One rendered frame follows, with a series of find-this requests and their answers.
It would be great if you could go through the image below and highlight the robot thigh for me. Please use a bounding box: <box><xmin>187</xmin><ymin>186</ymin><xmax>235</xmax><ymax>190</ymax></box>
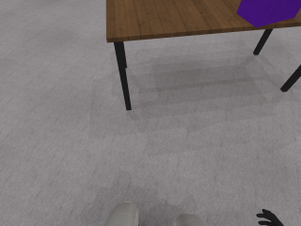
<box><xmin>103</xmin><ymin>202</ymin><xmax>139</xmax><ymax>226</ymax></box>
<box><xmin>171</xmin><ymin>214</ymin><xmax>208</xmax><ymax>226</ymax></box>

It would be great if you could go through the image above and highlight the table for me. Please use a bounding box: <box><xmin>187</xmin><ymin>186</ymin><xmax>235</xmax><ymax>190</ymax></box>
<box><xmin>105</xmin><ymin>0</ymin><xmax>301</xmax><ymax>111</ymax></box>

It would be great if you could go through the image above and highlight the carton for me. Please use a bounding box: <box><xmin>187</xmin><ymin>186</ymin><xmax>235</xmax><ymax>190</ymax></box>
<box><xmin>236</xmin><ymin>0</ymin><xmax>301</xmax><ymax>27</ymax></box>

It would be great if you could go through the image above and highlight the robot right thigh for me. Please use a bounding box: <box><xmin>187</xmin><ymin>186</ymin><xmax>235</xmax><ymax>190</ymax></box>
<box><xmin>171</xmin><ymin>214</ymin><xmax>208</xmax><ymax>226</ymax></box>

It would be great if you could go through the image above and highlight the robot right hand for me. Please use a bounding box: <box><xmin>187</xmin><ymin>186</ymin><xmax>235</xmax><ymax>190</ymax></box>
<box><xmin>256</xmin><ymin>209</ymin><xmax>284</xmax><ymax>226</ymax></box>

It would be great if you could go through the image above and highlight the robot left thigh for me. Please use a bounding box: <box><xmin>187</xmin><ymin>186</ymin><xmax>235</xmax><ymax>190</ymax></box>
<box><xmin>103</xmin><ymin>202</ymin><xmax>139</xmax><ymax>226</ymax></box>

